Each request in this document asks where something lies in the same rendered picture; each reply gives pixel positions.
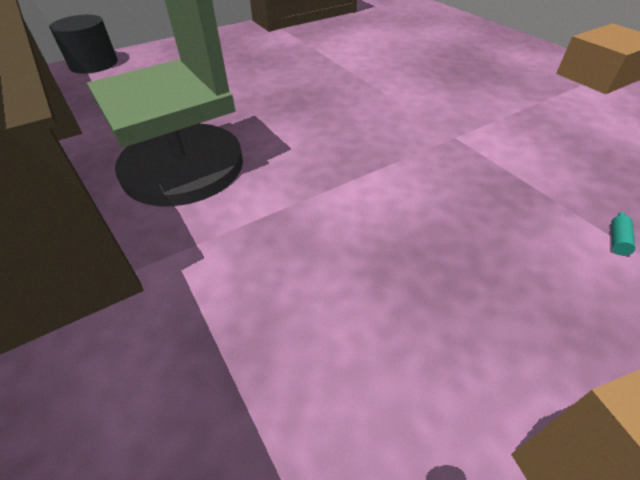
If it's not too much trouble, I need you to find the desk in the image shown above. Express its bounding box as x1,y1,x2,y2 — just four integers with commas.
0,0,144,355

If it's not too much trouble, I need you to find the office chair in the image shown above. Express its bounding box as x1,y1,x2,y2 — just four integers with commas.
87,0,243,206

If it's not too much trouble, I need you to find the bookshelf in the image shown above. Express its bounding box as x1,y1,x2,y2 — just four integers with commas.
250,0,357,32

